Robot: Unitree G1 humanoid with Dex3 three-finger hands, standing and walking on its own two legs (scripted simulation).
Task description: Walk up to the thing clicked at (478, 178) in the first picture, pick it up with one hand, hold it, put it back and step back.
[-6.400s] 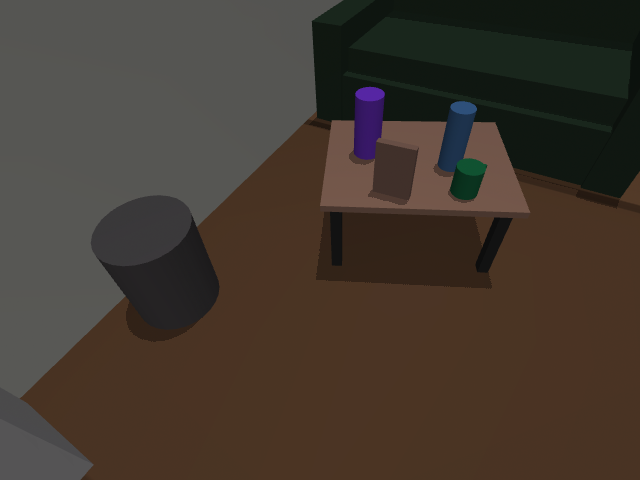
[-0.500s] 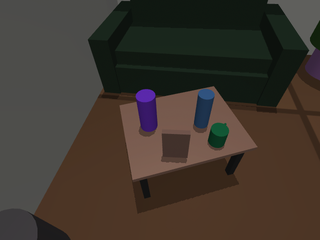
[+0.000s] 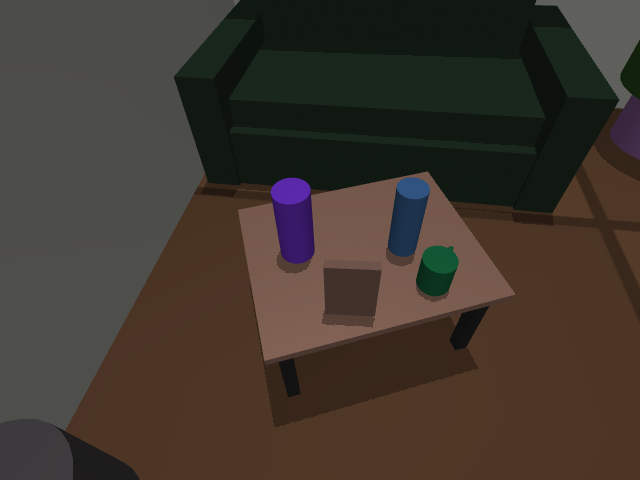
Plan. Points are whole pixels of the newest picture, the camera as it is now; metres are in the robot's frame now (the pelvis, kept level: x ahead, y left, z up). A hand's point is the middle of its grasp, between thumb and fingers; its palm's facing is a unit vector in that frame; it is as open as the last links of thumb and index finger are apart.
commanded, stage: stand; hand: right
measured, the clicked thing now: (439, 267) +0.69 -0.27 -0.37
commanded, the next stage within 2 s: walk up in 0.66 s
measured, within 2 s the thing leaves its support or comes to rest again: neither
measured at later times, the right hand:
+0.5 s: hand out of the picture +0.08 -0.25 -0.16, palm faces -0.05 +0.94 -0.34, open 7.3 cm
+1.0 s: hand out of the picture +0.08 -0.40 -0.18, palm faces -0.09 +0.87 -0.48, open 7.4 cm
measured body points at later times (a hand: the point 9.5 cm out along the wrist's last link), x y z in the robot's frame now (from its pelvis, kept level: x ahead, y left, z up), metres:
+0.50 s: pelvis +0.00 +0.00 +0.00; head +0.02 +0.00 +0.45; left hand +0.07 +0.30 -0.13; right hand +0.08 -0.30 -0.13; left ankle +0.02 +0.15 -0.75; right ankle -0.02 -0.14 -0.75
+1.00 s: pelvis +0.04 -0.09 -0.03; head +0.06 -0.10 +0.42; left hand +0.06 +0.26 -0.13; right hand +0.09 -0.44 -0.14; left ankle +0.01 +0.11 -0.71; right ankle +0.07 -0.21 -0.75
